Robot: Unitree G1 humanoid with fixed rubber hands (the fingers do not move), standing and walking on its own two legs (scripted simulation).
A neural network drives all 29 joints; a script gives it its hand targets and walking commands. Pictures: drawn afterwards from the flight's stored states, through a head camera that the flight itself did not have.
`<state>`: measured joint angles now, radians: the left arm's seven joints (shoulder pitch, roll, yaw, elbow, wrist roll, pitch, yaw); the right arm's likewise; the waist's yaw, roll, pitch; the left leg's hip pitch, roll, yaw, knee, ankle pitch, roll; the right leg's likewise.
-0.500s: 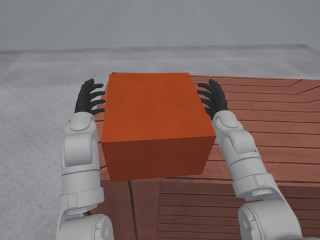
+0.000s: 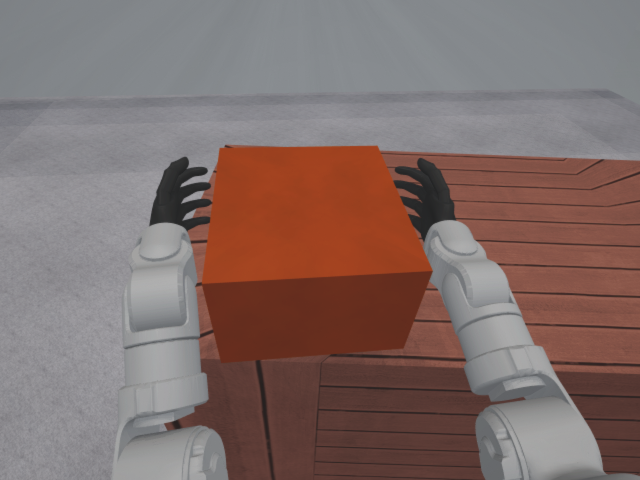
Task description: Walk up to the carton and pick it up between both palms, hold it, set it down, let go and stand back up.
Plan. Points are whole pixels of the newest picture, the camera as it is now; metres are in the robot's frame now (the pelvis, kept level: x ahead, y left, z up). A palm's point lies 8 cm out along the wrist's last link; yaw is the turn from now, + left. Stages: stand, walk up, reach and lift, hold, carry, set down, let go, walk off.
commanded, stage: hold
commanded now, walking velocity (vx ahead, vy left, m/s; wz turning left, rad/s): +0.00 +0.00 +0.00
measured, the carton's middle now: (307, 243) +0.38 +0.01 +0.14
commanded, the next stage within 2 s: none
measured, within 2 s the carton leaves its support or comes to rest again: neither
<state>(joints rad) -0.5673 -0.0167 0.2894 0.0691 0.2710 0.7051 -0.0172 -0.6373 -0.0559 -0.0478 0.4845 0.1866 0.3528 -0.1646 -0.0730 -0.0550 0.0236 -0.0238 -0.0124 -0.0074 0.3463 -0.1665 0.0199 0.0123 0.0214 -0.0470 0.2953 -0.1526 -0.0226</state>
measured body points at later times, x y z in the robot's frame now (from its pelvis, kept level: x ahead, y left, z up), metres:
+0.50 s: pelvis +0.00 +0.00 +0.00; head -0.05 +0.03 +0.45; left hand +0.37 +0.17 +0.20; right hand +0.37 -0.15 +0.19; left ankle +0.03 +0.10 -0.75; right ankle +0.02 -0.10 -0.75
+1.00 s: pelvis +0.00 +0.00 +0.00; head -0.05 +0.03 +0.45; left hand +0.37 +0.17 +0.20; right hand +0.37 -0.15 +0.19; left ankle +0.03 +0.10 -0.75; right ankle +0.02 -0.10 -0.75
